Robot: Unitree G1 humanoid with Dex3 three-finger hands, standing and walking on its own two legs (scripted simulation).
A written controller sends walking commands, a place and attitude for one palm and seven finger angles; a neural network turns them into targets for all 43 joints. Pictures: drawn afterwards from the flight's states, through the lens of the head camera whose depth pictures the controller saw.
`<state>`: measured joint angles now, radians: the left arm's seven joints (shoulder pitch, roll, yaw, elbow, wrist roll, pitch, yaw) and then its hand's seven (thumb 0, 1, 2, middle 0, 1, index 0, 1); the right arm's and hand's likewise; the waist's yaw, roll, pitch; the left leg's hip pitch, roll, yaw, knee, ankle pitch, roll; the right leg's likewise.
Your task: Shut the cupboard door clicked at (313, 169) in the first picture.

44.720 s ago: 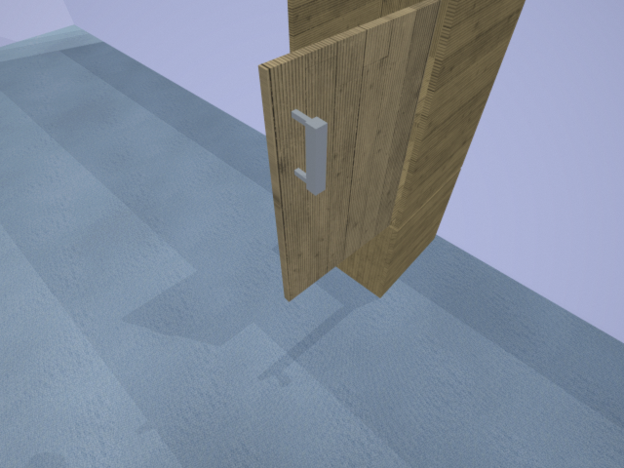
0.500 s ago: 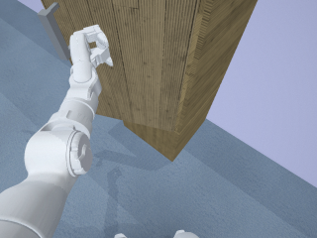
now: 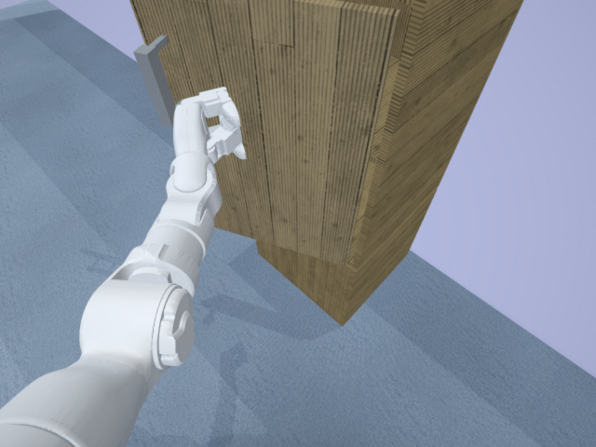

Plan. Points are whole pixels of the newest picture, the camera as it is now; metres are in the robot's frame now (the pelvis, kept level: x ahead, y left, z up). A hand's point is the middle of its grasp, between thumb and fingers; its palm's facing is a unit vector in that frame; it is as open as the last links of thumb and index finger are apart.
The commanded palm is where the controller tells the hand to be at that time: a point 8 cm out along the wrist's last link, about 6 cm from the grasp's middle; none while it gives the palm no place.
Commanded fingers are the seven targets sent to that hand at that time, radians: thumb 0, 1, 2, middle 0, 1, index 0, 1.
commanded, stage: draw the hand back to the body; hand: left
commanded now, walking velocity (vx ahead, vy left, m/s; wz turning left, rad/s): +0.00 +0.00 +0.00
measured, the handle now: (165, 82) +0.65 +0.17 +0.13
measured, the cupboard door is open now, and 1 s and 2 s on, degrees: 24 24 24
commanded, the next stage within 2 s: step back with the hand held close in 1.50 s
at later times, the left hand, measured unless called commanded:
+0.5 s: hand (138, 216) +0.35 +0.15 +0.16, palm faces +0.08 -0.99 -0.09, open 3.1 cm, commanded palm +0.31 +0.20 +0.17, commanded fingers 0.00 0.90 0.90 -1.02 -1.20 -1.02 -1.20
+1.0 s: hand out of the picture +0.23 +0.26 +0.18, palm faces +0.38 -0.86 -0.33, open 5.1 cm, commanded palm +0.18 +0.30 +0.20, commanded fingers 0.00 0.90 0.90 -0.34 -0.45 -0.34 -0.45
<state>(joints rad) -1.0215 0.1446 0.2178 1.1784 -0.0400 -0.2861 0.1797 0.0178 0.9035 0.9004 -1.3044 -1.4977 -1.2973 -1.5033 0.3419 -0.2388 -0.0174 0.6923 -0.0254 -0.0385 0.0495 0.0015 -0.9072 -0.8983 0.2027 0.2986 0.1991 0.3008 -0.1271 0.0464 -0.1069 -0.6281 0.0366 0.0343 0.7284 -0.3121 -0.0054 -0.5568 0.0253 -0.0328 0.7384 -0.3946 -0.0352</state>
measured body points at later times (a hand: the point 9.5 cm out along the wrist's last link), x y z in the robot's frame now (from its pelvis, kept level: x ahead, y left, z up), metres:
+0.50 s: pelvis +0.00 +0.01 +0.02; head -0.02 -0.01 +0.47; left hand +0.34 +0.20 +0.17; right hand +0.16 -0.24 -0.07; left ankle +0.02 +0.13 -0.71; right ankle -0.02 -0.10 -0.71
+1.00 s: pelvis +0.01 +0.02 +0.03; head -0.01 -0.01 +0.48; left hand +0.20 +0.31 +0.19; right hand +0.19 -0.19 -0.07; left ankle +0.02 +0.13 -0.71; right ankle -0.02 -0.10 -0.71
